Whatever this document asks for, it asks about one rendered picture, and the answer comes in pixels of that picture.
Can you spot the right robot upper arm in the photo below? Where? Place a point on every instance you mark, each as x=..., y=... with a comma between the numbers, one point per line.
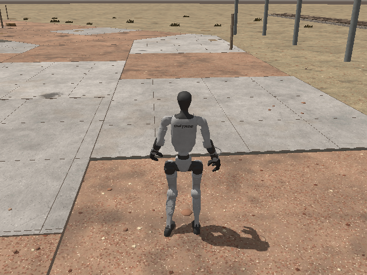
x=201, y=121

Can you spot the robot left hand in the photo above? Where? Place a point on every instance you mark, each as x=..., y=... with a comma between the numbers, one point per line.
x=153, y=158

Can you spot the robot left forearm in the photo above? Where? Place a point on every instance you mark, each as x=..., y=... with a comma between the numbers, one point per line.
x=155, y=148

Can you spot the left robot upper arm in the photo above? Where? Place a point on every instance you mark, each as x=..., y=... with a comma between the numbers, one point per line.
x=166, y=120

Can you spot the robot right forearm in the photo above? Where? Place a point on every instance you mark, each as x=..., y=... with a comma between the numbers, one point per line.
x=212, y=152

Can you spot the right robot shin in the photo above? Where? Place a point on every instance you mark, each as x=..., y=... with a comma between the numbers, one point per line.
x=196, y=208

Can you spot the right robot foot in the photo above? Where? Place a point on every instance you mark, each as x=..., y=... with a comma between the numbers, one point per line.
x=196, y=230

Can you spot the robot right hand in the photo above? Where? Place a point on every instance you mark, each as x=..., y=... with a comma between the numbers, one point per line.
x=217, y=164

